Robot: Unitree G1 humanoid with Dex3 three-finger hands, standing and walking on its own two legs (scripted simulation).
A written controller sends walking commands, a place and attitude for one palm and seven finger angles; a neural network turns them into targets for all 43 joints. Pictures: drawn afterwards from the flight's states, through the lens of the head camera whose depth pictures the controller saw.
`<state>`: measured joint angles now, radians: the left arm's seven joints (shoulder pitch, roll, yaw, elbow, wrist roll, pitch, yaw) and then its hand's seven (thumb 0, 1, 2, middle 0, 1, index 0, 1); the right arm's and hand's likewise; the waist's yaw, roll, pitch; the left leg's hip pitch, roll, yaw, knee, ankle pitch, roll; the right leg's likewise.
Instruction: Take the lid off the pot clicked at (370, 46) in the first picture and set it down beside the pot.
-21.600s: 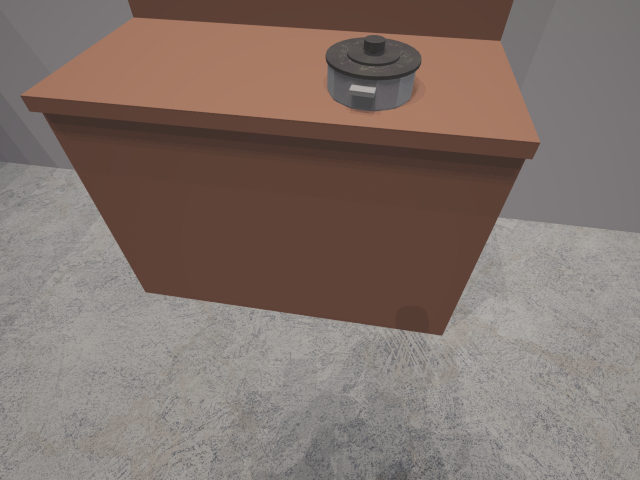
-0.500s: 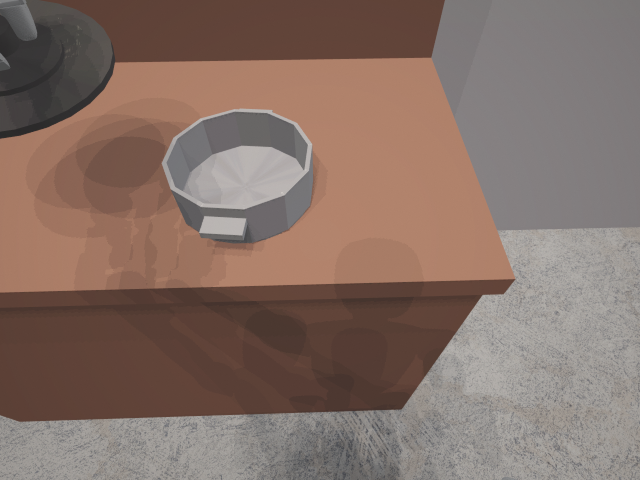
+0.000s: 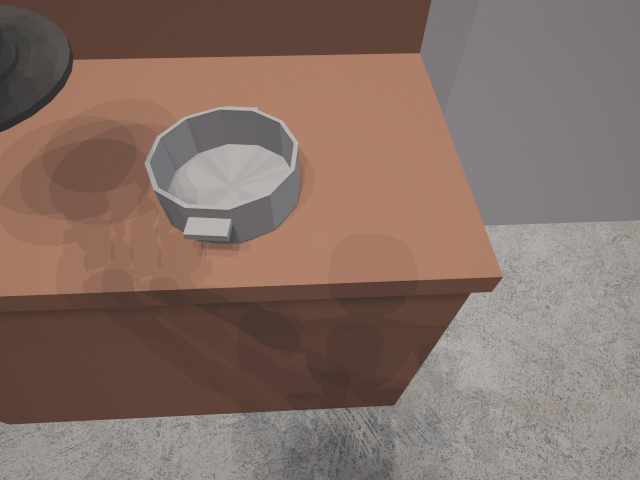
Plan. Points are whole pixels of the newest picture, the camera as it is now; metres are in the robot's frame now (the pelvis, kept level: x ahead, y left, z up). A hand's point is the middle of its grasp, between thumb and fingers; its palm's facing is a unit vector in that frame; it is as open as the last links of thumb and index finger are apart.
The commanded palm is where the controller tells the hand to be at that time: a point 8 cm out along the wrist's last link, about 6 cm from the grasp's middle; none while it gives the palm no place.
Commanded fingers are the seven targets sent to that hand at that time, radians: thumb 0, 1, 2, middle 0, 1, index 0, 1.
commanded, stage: lower the lid onto the table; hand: left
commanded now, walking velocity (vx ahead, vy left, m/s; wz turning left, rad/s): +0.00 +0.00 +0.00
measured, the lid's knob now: out of the picture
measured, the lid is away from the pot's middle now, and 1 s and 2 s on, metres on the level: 0.24 0.22 0.24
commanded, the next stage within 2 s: none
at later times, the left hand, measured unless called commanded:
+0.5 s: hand out of the picture +0.46 +0.32 +0.26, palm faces -0.26 -0.14 -0.96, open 7.3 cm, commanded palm +0.47 +0.32 +0.33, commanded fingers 0.00 0.67 0.98 -0.84 -1.02 -0.87 -1.01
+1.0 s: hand out of the picture +0.47 +0.32 +0.23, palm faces -0.28 -0.15 -0.95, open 7.3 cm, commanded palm +0.47 +0.32 +0.30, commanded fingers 0.00 0.67 0.98 -0.84 -1.02 -0.87 -1.01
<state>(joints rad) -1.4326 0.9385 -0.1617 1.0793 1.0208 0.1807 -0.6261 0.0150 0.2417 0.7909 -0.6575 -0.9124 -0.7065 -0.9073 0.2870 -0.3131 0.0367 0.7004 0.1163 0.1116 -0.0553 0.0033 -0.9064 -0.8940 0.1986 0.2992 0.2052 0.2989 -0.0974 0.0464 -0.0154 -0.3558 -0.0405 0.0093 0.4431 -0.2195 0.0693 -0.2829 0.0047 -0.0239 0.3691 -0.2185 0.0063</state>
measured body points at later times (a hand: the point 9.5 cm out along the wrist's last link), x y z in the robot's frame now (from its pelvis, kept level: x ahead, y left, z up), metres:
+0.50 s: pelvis +0.00 +0.00 +0.00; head +0.05 +0.00 +0.45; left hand +0.47 +0.33 +0.32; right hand +0.05 -0.27 -0.13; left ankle -0.01 +0.07 -0.74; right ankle -0.03 -0.13 -0.74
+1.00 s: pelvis +0.00 +0.01 +0.00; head +0.05 +0.00 +0.44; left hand +0.48 +0.33 +0.29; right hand +0.04 -0.27 -0.13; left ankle -0.01 +0.07 -0.74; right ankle -0.03 -0.13 -0.74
